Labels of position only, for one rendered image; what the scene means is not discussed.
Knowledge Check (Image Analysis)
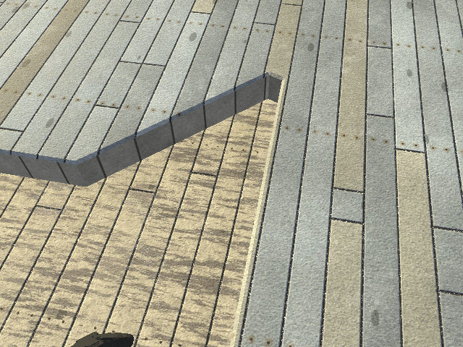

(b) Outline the robot left hand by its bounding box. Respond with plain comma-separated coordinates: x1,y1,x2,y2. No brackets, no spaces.
71,332,134,347

